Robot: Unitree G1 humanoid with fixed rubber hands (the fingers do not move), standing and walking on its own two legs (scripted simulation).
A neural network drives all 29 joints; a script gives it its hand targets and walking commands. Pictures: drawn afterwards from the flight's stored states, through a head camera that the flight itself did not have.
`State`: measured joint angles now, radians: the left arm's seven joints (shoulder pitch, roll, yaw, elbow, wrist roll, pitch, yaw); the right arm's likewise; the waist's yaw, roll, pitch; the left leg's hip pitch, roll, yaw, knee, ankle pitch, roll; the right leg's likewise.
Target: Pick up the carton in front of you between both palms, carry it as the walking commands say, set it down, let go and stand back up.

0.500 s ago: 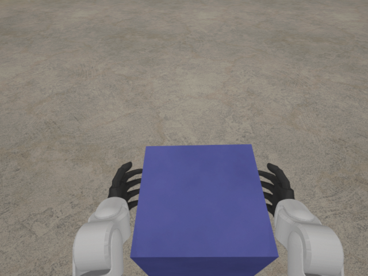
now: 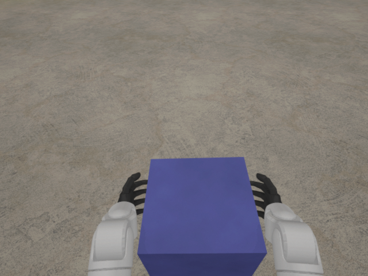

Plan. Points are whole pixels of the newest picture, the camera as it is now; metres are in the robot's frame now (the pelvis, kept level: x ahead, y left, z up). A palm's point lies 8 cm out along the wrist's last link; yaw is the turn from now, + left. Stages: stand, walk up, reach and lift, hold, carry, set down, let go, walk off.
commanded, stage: carry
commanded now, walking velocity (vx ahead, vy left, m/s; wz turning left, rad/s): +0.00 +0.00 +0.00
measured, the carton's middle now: (198, 225) +0.26 +0.00 -0.03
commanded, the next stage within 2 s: hold in 1.30 s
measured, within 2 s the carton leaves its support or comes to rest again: neither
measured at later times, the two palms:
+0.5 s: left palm (126, 213) +0.25 +0.15 +0.04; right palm (270, 214) +0.25 -0.15 +0.04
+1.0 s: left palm (125, 221) +0.24 +0.15 +0.04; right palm (274, 222) +0.24 -0.15 +0.04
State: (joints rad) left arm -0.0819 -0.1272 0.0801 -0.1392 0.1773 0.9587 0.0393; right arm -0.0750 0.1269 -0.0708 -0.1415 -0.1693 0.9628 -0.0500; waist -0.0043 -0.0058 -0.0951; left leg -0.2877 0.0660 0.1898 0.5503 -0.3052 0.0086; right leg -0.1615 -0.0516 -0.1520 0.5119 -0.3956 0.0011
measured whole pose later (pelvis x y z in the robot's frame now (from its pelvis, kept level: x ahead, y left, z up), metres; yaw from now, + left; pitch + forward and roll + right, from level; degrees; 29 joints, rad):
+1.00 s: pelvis -0.05 +0.00 +0.00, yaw +0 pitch +2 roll +0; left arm -0.20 -0.14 0.16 0.14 0.23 0.74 0.03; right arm -0.19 0.14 -0.15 0.14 -0.23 0.74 -0.03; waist 0.00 0.00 -0.09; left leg -0.32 0.07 0.18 0.50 -0.20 0.02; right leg -0.21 -0.05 -0.16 0.51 -0.32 -0.01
